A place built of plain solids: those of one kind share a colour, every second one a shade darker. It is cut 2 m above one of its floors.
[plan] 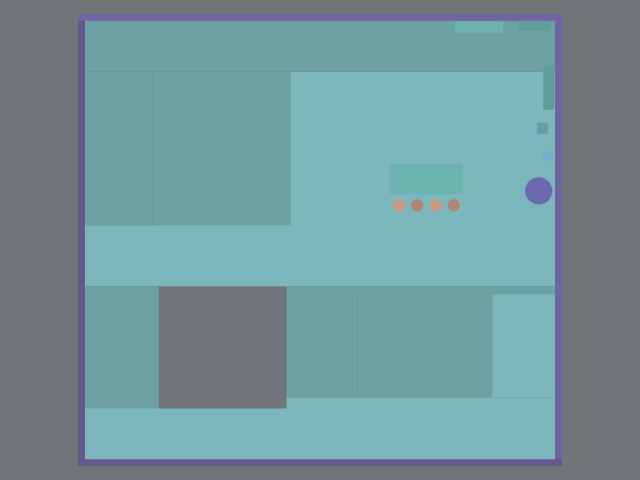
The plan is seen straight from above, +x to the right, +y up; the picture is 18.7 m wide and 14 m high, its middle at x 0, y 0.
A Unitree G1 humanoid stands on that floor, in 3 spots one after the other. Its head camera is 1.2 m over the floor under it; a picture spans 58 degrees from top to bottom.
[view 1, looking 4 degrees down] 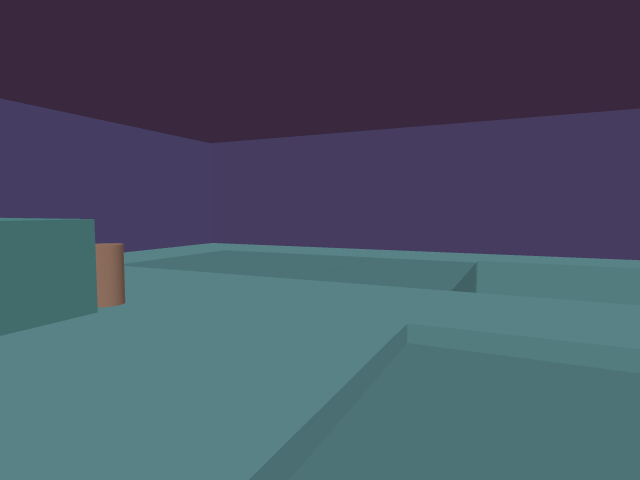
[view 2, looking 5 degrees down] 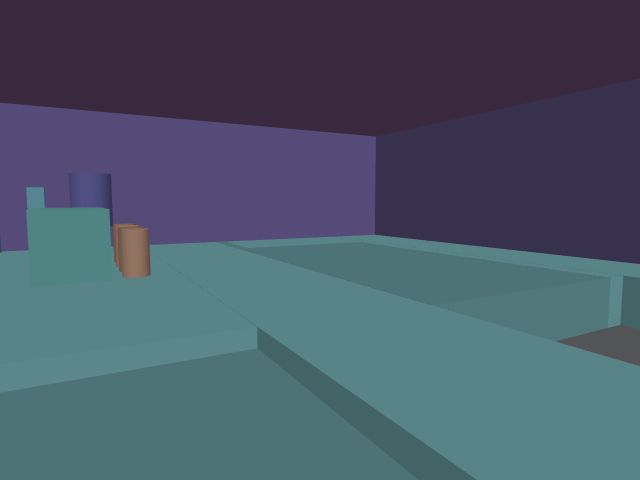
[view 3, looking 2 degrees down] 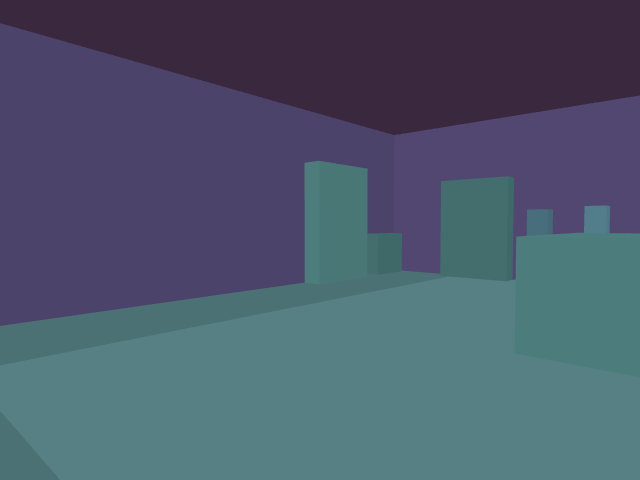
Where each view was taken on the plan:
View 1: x -1.76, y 4.24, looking -65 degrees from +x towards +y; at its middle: wall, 11.77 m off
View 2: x -4.14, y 1.67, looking -29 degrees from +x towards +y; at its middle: floor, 11.70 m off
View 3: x -1.52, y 1.09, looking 42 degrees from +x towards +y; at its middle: case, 7.38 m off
